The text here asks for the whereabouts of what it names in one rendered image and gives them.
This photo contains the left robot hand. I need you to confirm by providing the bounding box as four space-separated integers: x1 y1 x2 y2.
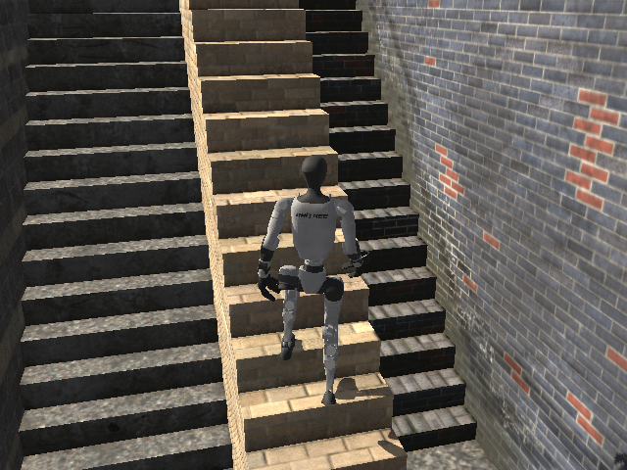
258 274 282 302

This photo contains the robot right forearm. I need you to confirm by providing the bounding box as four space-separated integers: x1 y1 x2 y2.
347 240 363 267

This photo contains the robot left upper arm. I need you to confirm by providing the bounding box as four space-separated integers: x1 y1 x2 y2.
263 197 295 251

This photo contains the robot head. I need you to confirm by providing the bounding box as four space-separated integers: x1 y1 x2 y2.
297 156 331 204

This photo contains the robot left forearm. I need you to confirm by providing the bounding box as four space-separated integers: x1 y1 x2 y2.
257 235 274 278

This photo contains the robot right upper arm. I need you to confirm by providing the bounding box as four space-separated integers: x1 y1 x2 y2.
334 199 358 255

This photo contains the right robot hand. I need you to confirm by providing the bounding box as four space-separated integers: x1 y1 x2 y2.
342 261 364 278

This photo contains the left robot shin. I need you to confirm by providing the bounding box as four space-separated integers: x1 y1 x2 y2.
282 290 298 348

